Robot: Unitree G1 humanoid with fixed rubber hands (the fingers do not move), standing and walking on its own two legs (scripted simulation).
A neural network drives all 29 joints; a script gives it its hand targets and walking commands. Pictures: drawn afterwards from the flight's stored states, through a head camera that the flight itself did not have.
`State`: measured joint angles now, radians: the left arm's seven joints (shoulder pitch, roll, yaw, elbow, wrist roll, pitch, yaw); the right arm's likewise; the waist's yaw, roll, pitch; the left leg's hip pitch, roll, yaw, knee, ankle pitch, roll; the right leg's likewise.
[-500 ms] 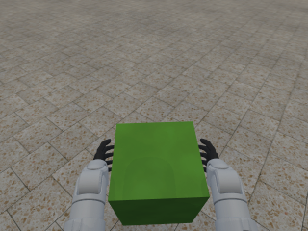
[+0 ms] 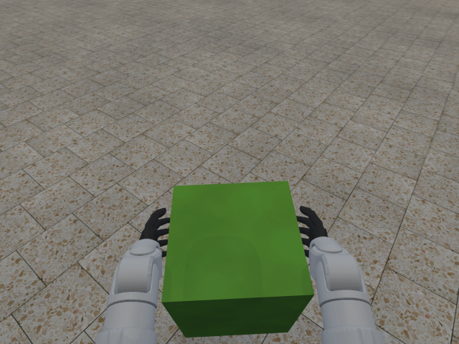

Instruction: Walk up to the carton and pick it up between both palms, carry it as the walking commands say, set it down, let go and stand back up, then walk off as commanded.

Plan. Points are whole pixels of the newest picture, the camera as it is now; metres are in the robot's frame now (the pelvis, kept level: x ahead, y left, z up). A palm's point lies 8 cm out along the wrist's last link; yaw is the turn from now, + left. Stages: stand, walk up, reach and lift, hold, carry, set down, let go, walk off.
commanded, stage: hold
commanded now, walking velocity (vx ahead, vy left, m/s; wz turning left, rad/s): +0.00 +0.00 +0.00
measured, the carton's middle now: (234, 263) +0.28 +0.00 -0.02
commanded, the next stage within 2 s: carry in 0.04 s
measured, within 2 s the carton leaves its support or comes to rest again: neither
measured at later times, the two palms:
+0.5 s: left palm (167, 194) +0.36 +0.12 +0.09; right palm (328, 189) +0.35 -0.18 +0.10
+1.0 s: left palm (190, 144) +0.53 +0.10 +0.07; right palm (318, 143) +0.52 -0.20 +0.09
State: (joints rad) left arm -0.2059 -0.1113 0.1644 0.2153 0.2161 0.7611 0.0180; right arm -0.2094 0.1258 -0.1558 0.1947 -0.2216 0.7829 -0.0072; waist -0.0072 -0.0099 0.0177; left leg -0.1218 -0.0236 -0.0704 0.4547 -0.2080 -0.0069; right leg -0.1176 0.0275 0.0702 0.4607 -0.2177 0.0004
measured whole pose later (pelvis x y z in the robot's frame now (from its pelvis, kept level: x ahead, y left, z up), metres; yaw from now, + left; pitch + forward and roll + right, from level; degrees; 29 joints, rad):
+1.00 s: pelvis +0.25 -0.04 +0.00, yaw -4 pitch +5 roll +0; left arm -0.20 -0.13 0.14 -0.29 0.11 1.29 0.11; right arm -0.24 0.12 -0.12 -0.26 -0.10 1.29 -0.09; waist -0.01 -0.03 -0.13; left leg -0.23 0.09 0.14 0.64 -0.36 -0.04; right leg -0.30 -0.03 -0.15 0.59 -0.32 -0.02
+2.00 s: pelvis +0.53 -0.02 -0.03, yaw -2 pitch +1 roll -3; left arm -0.15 -0.13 0.09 -0.16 0.13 1.20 0.10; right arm -0.12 0.12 -0.13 -0.21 -0.13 1.22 -0.06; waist -0.01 0.04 -0.13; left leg -0.12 0.04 0.06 0.78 -0.50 -0.01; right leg -0.33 -0.01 -0.15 0.70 -0.37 -0.03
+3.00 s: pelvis +0.80 -0.04 -0.01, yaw -4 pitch +5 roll +1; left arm -0.11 -0.13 0.10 -0.38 0.09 1.16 0.12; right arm -0.11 0.13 -0.07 -0.36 -0.10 1.14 -0.07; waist 0.03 -0.04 -0.01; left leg -0.20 0.01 0.04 0.67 -0.41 -0.01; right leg -0.31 -0.04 -0.13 0.73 -0.40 -0.06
